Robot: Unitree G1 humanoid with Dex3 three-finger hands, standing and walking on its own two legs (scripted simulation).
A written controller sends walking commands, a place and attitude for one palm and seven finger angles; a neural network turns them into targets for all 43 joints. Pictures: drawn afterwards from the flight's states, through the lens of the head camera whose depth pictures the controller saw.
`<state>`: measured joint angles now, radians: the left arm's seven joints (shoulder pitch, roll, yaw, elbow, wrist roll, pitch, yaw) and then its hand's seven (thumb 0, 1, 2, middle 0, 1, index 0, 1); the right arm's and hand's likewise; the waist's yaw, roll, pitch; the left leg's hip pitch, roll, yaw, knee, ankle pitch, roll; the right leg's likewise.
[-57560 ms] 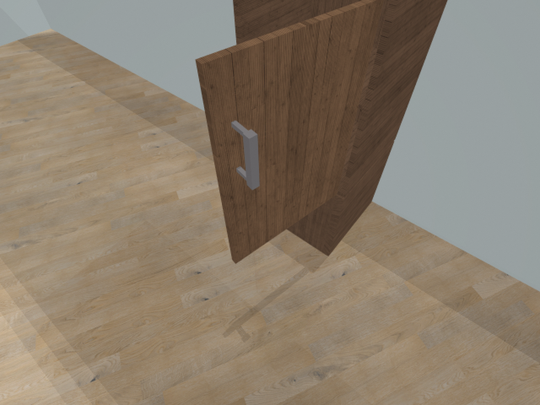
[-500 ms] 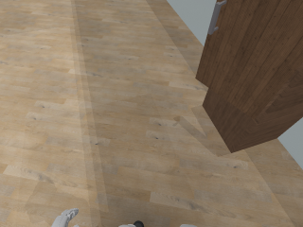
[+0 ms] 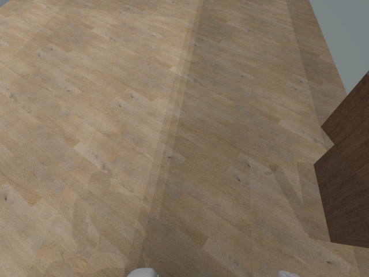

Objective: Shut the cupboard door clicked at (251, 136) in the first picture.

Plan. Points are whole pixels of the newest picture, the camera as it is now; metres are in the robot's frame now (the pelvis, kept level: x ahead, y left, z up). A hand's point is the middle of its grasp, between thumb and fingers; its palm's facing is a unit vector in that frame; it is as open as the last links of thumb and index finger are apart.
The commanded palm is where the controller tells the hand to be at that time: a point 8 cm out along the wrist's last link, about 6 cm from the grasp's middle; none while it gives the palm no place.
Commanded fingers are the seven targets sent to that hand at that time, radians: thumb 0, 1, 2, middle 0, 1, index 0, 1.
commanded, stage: walk to a spot facing it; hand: left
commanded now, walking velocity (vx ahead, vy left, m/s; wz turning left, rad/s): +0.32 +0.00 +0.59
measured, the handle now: out of the picture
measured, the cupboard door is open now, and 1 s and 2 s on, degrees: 23 23 23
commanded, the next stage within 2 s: turn to face it in 0.80 s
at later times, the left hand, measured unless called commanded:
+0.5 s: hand (113, 210) +0.28 +0.22 -0.15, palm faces +0.10 -0.97 -0.22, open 7.4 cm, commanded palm none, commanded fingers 0.00 0.90 0.90 -0.20 -0.30 -0.20 -0.30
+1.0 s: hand (113, 222) +0.25 +0.22 -0.18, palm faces +0.48 -0.85 -0.19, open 7.3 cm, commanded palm none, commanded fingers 0.00 0.90 0.90 -0.20 -0.30 -0.20 -0.30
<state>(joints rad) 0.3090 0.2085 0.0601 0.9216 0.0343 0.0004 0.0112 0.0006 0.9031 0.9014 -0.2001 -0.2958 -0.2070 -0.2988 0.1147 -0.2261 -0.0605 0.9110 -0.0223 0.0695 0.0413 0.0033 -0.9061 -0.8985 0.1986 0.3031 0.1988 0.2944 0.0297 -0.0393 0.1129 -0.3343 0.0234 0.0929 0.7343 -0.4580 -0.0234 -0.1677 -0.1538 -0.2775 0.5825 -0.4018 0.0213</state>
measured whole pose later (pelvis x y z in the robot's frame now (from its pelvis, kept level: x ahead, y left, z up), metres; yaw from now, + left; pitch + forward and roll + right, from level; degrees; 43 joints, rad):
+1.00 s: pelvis +0.33 +0.05 -0.01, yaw +26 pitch +0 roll -2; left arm 0.31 0.19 0.05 0.97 0.02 -0.03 0.02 0.00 0.92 0.90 -0.20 -0.30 -0.20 -0.30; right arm 0.09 -0.22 -0.04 0.90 -0.03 0.01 0.03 0.00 -0.91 -0.90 0.20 0.30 0.20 0.29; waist 0.03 -0.02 0.11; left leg -0.43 0.04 0.10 0.62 -0.13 0.02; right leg -0.12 -0.12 -0.33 0.59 -0.43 0.03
